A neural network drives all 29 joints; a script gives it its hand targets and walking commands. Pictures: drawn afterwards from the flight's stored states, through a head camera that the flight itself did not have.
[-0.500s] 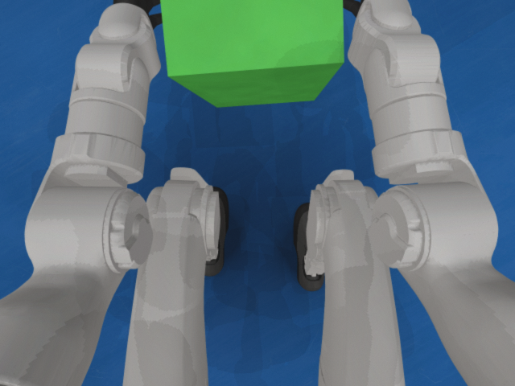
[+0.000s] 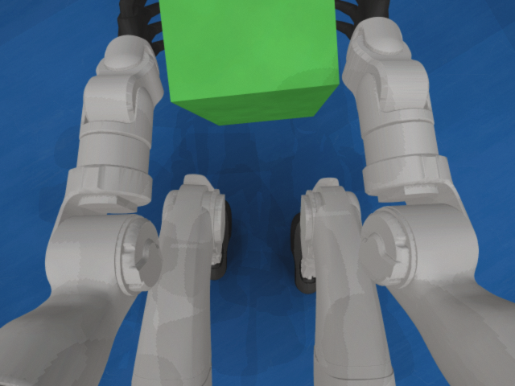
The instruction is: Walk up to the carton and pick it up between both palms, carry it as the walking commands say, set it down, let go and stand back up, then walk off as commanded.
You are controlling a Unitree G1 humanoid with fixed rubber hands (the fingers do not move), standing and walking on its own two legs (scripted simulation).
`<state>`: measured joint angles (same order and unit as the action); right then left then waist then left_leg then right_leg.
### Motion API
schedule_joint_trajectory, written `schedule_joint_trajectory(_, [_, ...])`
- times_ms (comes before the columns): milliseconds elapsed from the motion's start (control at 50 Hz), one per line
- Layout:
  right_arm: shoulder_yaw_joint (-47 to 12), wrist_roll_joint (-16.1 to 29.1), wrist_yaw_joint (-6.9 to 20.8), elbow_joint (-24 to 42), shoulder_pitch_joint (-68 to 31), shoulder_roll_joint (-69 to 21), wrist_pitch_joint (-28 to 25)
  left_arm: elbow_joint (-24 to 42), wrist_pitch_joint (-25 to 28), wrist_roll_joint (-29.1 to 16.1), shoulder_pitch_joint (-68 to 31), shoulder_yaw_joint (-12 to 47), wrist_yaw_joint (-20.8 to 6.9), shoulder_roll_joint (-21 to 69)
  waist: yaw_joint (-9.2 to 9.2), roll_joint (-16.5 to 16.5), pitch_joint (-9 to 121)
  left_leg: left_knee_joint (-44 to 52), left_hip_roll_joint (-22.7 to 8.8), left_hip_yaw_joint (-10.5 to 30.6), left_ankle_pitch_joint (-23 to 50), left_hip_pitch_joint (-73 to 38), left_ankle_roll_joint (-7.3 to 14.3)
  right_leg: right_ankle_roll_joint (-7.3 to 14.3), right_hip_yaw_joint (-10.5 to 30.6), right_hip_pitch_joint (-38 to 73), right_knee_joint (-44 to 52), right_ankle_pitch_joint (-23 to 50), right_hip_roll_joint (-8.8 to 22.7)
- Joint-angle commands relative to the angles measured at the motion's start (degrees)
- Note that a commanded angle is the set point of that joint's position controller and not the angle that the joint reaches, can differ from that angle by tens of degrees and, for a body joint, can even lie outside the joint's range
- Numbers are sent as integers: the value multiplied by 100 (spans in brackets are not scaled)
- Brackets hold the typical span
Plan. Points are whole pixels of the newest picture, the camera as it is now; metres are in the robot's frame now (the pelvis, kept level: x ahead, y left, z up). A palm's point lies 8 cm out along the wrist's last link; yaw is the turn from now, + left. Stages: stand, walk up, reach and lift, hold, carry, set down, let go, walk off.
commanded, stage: reach and lift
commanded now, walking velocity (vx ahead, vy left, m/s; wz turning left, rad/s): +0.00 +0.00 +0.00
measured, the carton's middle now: (256, 60) +0.54 +0.00 -0.14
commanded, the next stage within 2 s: none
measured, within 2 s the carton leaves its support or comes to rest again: neither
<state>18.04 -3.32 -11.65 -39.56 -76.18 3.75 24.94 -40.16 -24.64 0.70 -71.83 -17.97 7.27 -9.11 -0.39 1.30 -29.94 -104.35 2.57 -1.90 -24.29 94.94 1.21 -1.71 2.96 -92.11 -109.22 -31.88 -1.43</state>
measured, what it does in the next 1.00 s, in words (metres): rises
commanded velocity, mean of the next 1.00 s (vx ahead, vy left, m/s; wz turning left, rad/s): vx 0.00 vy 0.00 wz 0.00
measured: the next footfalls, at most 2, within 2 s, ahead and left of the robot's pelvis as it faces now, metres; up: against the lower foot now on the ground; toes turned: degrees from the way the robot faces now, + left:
none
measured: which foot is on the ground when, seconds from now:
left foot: down 0.00-1.00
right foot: down 0.00-1.00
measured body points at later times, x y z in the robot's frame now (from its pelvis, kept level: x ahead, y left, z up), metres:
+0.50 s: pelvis +0.00 +0.00 +0.05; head +0.27 -0.01 +0.40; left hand +0.52 +0.14 +0.00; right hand +0.53 -0.13 +0.02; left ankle +0.18 +0.10 -0.45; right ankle +0.14 -0.13 -0.45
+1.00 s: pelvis +0.01 +0.00 +0.11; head +0.24 -0.01 +0.49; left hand +0.51 +0.14 +0.08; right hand +0.51 -0.14 +0.10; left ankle +0.18 +0.10 -0.45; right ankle +0.14 -0.13 -0.45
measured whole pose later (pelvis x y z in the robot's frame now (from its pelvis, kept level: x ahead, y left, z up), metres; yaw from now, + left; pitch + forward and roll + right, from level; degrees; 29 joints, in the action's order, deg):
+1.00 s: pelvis +0.01 +0.00 +0.11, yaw -1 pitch +7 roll +2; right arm 18.9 -6.2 -9.7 -36.2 -65.4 0.3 26.1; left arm -36.6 -26.5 4.0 -61.7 -19.3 7.0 -4.0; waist -0.4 2.0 -26.7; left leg -81.4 3.1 -1.9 -20.9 68.2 0.9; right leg -1.7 4.5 -66.8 -86.7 -27.3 -1.5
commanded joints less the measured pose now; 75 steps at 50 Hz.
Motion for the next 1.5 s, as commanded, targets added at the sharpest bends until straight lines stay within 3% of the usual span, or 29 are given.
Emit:
schedule_joint_trajectory(0, [-2589,698,1818,213,-3043,-7313,-89,2088,227,-968,-5337,3381,-1477,6972,-183,-97,13551,1332,587,413,193,-4560,-209,218,-473,2378,1755,710,-861])
schedule_joint_trajectory(20, [-2942,948,1797,613,-3150,-7696,-129,1730,239,-977,-4730,3294,-1502,7229,92,27,13351,1416,678,216,502,-4496,-132,141,-414,2743,1906,827,-901])
schedule_joint_trajectory(100, [-2576,833,1875,-243,-3002,-7598,37,1496,142,-712,-4938,3063,-1506,6866,47,-139,12659,1710,614,257,-243,-4097,-186,173,-413,2505,2189,260,-808])
schedule_joint_trajectory(160, [-2826,797,1865,406,-2828,-7679,-57,1882,205,-1006,-4928,3455,-1510,7331,-277,130,13798,1604,702,233,541,-4633,-148,168,-416,3283,2223,1049,-910])
schedule_joint_trajectory(180, [-3034,1029,1804,542,-3151,-7723,-64,1823,251,-881,-4853,3248,-1546,6842,259,224,13356,1666,725,13,402,-4127,-89,91,-313,3646,2298,851,-888])
schedule_joint_trajectory(240, [-3884,1296,1772,1640,-3451,-7752,-85,2484,209,-928,-4716,3520,-1460,6948,580,130,14765,1755,808,118,1322,-5330,-27,34,-254,4314,2358,1533,-942])
schedule_joint_trajectory(280, [-3132,874,1739,675,-3355,-7480,-1,1747,141,-837,-4781,3340,-1477,6974,155,85,13304,1953,744,113,191,-4455,-106,103,-304,3636,2557,563,-882])
schedule_joint_trajectory(360, [-3566,960,1711,1119,-3048,-7823,5,1806,207,-829,-4198,3301,-1511,7083,382,562,13772,1938,803,86,731,-4633,-24,44,-238,4388,2583,1050,-930])
schedule_joint_trajectory(400, [-3197,932,1723,749,-3146,-7557,18,2070,159,-1068,-5049,3452,-1522,7141,-22,304,13715,2109,717,260,249,-4865,-119,123,-232,4153,2785,746,-886])
schedule_joint_trajectory(480, [-3194,873,1826,507,-2479,-7834,18,2047,182,-707,-4505,3378,-1540,7106,200,-103,13341,2319,725,203,214,-4979,-136,150,-200,4174,2840,772,-855])
schedule_joint_trajectory(500, [-3176,915,1871,120,-2655,-7921,37,1591,183,-671,-4354,3244,-1547,7022,411,292,12945,2347,658,203,142,-4769,-62,82,-259,3842,2882,571,-844])
schedule_joint_trajectory(540, [-3376,883,1819,717,-2760,-7884,28,1827,142,-877,-4544,3325,-1602,7166,65,488,13591,2405,675,321,346,-5084,-47,90,-195,4419,3056,811,-829])
schedule_joint_trajectory(600, [-3501,1000,1798,970,-2749,-7895,29,1943,103,-766,-4268,3493,-1579,7132,370,216,14009,2638,753,175,617,-5417,-95,80,-161,4894,3206,1078,-914])
schedule_joint_trajectory(640, [-3261,912,1879,649,-2682,-7713,31,1893,64,-741,-4475,3639,-1517,7258,109,-107,13511,2677,644,355,317,-5689,-200,133,-207,4134,3244,732,-835])
schedule_joint_trajectory(700, [-3817,1195,1855,1300,-3038,-7770,-26,2163,126,-1093,-4337,3612,-1537,7511,133,363,14176,2877,700,404,641,-6271,-77,44,-266,4878,3383,988,-875])
schedule_joint_trajectory(840, [-3050,697,1904,126,-2095,-7685,66,1664,94,-797,-4143,3476,-1537,7233,22,-12,12515,3202,599,302,69,-5633,-240,237,-74,4604,3821,583,-771])
schedule_joint_trajectory(880, [-3526,848,1947,851,-2225,-7810,-23,1974,109,-776,-3843,3608,-1566,7616,251,16,13459,3283,630,400,607,-6267,-216,217,-84,5197,3780,1122,-804])
schedule_joint_trajectory(920, [-2867,510,1927,106,-2339,-7587,73,1644,70,-743,-4414,3355,-1616,7233,-55,148,12260,3600,538,491,-397,-5803,-186,200,-210,4523,3953,290,-769])
schedule_joint_trajectory(960, [-3191,724,2011,203,-2119,-8090,44,1615,146,-526,-3858,3178,-1646,7202,365,257,12283,3667,545,306,-139,-5940,-54,106,-85,4995,4163,347,-767])
schedule_joint_trajectory(1020, [-3570,902,2005,1171,-2368,-7927,-97,2001,170,-698,-3779,3601,-1658,7532,445,248,12973,3641,614,402,735,-6391,-84,174,43,5553,4199,1170,-816])
schedule_joint_trajectory(1080, [-2935,443,1970,-9,-1381,-8183,-67,1378,139,-568,-3358,3437,-1742,7763,-1,234,11684,3955,515,463,60,-6103,-76,190,21,5260,4452,577,-698])
schedule_joint_trajectory(1100, [-2861,280,1979,-176,-1344,-8120,-48,611,128,-242,-2659,2926,-1731,7680,375,370,10882,4054,555,407,125,-5596,-39,208,55,5037,4512,616,-722])
schedule_joint_trajectory(1160, [-2664,122,2026,-372,-823,-8436,-146,853,251,39,-2632,2739,-1826,7560,451,245,10074,4161,588,314,467,-5624,3,200,162,5232,4879,989,-655])
schedule_joint_trajectory(1220, [-2385,-83,2000,-432,-688,-8180,-206,407,212,143,-2155,2563,-1796,7765,377,301,8972,4517,496,513,505,-5827,34,221,56,4951,5059,936,-700])
schedule_joint_trajectory(1240, [-2248,-241,1965,-407,-401,-8132,-229,478,233,129,-1976,2650,-1787,7705,10,524,8747,4487,502,587,465,-5799,-13,191,64,5077,5156,1033,-698])
schedule_joint_trajectory(1260, [-2281,-306,1941,-338,-410,-8166,-258,24,217,434,-1549,2134,-1824,7703,351,511,8208,4638,525,537,312,-5564,84,214,205,5158,5381,733,-655])
schedule_joint_trajectory(1320, [-1629,-724,1972,-972,103,-7940,-202,-252,71,885,-1368,1791,-1856,7527,249,-12,7009,5064,507,495,-320,-5559,-29,365,294,4900,5779,219,-577])
schedule_joint_trajectory(1420, [-986,-1159,2001,-1479,1648,-8063,-172,443,231,1032,-730,1889,-1835,7166,-11,99,6633,5477,427,548,581,-6304,-35,372,232,5251,6051,1278,-601])
schedule_joint_trajectory(1480, [-1277,-1129,1950,-1088,2083,-7989,-303,120,255,1186,335,1799,-1835,7312,209,22,6619,5714,490,529,1853,-6674,-35,249,223,5964,6188,2620,-577])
